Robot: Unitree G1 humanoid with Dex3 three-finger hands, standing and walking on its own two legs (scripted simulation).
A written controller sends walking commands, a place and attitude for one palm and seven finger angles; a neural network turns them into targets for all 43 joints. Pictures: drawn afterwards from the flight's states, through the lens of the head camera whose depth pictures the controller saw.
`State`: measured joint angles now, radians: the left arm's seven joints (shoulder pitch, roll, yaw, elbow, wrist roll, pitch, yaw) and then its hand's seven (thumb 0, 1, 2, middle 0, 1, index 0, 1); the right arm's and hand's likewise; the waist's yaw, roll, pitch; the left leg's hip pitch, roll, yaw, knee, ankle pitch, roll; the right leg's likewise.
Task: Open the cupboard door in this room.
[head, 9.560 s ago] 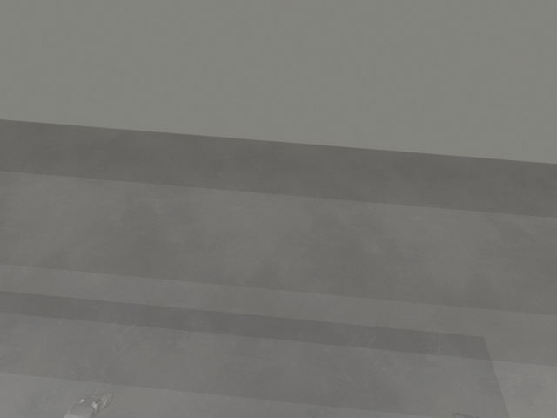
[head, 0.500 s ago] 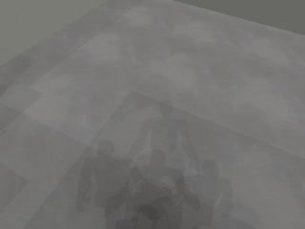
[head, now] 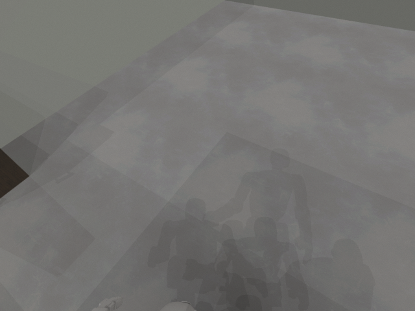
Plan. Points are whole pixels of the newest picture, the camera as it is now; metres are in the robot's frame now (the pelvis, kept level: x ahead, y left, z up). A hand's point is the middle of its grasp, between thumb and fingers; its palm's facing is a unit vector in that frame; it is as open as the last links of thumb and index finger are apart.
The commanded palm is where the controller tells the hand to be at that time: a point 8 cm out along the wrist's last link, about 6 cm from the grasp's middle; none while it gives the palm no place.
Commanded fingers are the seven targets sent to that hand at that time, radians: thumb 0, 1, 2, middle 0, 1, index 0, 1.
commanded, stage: turn or walk to find it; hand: left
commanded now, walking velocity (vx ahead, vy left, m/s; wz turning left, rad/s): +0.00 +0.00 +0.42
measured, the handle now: out of the picture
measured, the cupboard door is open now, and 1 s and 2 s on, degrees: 0 0 0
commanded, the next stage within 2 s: stand and wait in 0.96 s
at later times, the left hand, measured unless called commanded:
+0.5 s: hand out of the picture -0.07 +0.25 -0.18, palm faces +0.28 -0.93 -0.22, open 7.4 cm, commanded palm none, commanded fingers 0.00 0.90 0.90 -0.20 -0.30 -0.20 -0.30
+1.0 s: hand out of the picture -0.03 +0.20 -0.13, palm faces +0.41 -0.87 -0.28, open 7.4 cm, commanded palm none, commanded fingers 0.00 0.90 0.90 -0.20 -0.30 -0.20 -0.30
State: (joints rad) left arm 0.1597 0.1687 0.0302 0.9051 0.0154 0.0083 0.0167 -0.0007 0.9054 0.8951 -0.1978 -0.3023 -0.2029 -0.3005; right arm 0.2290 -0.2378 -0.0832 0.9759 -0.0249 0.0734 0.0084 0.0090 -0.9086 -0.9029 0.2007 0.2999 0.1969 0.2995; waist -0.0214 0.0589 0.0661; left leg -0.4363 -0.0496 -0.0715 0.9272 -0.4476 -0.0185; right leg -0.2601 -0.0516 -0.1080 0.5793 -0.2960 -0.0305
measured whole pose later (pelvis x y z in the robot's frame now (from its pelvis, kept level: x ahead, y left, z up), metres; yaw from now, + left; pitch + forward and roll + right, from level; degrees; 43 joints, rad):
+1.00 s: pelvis -0.05 -0.02 +0.00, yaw +25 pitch -1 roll +2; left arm 0.14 0.16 0.03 0.91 0.01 0.01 0.02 0.00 0.90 0.90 -0.20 -0.30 -0.20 -0.30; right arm 0.26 -0.24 -0.09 0.99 -0.03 0.08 0.01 0.01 -0.91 -0.90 0.20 0.30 0.20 0.30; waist -0.03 0.06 0.06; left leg -0.45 -0.05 -0.07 0.98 -0.45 -0.02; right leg -0.24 -0.05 -0.10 0.55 -0.30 -0.04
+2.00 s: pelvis -0.11 +0.00 -0.01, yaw +36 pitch -1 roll -1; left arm 0.18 0.20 0.06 1.01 0.03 0.02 0.03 0.00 0.90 0.90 -0.20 -0.30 -0.20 -0.30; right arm 0.27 -0.19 -0.06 1.05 -0.02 0.06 0.00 0.01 -0.91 -0.90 0.20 0.30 0.20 0.30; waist 0.00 0.00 0.08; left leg -0.35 0.03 0.06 0.79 -0.47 -0.01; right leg -0.29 -0.14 -0.26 0.61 -0.28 0.01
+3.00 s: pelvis -0.14 -0.07 -0.01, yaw +64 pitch +0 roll +0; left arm 0.28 0.22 0.04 0.98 0.02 0.02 0.01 0.00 0.90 0.89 -0.20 -0.30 -0.21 -0.30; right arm 0.16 -0.24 -0.06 0.98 -0.01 0.04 0.01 0.01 -0.91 -0.90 0.20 0.30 0.19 0.30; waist 0.03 -0.03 0.08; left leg -0.21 0.02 0.04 0.55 -0.34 -0.02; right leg -0.32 -0.16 -0.22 0.62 -0.29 0.03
